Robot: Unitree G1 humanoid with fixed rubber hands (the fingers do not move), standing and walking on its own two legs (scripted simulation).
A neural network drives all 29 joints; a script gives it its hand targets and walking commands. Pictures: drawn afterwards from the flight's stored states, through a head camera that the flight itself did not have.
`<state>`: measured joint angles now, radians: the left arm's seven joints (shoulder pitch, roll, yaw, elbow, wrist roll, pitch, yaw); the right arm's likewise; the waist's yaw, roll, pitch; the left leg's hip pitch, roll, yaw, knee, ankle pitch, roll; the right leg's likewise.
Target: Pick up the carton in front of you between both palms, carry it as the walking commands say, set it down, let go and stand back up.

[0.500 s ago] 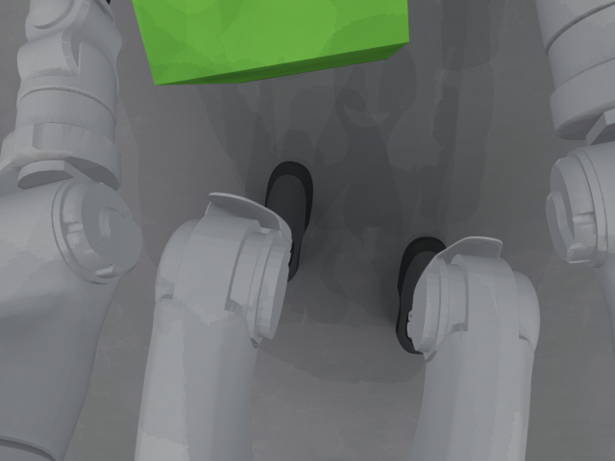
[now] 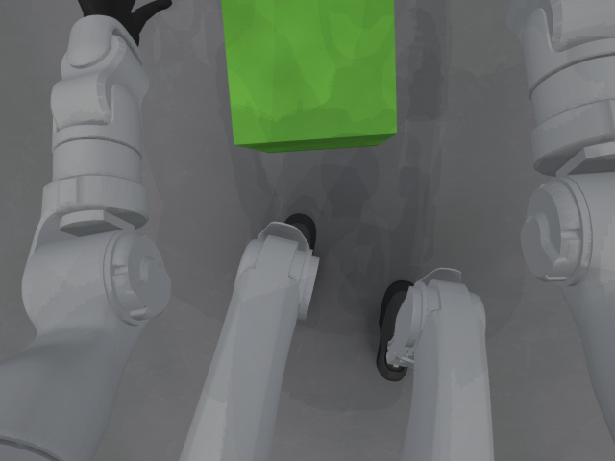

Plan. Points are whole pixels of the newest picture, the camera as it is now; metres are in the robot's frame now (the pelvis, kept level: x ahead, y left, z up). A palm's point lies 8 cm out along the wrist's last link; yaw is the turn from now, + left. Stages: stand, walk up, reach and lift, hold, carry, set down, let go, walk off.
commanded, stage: set down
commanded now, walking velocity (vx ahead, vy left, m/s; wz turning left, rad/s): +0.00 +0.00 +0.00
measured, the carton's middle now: (315, 80) +0.52 +0.15 -0.35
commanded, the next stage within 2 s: let go in 0.46 s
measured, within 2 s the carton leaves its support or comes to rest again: neither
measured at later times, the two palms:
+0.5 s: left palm out of the picture +0.47 +0.33 +0.05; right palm out of the picture +0.61 -0.04 +0.05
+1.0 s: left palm out of the picture +0.35 +0.31 +0.16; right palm out of the picture +0.45 -0.09 +0.15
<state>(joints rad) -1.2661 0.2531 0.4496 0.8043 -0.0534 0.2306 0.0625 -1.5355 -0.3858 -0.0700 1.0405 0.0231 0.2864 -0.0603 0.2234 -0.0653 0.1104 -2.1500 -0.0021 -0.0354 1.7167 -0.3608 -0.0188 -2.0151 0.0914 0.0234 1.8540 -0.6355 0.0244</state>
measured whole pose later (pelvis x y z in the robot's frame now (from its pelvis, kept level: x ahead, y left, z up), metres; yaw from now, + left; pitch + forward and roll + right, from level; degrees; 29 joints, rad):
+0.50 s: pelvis +0.03 +0.00 +0.13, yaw +0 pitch +47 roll -1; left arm -1.07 0.21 0.49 0.72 0.00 0.25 0.00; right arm -1.34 -0.32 -0.13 0.96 -0.05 0.30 -0.03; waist 0.22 -0.08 -0.04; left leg -1.76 0.00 -0.03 1.21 -0.26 -0.01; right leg -1.65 0.08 0.05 1.32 -0.49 0.02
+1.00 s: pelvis +0.07 +0.03 +0.25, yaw +1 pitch +27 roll -2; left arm -0.30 0.23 0.17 0.53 0.03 0.08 -0.15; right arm -0.45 -0.06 -0.19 0.58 -0.13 0.12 -0.14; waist 0.14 0.00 0.00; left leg -1.03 -0.02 -0.01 0.75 -0.19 0.03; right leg -0.89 0.03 0.08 0.79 -0.36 0.05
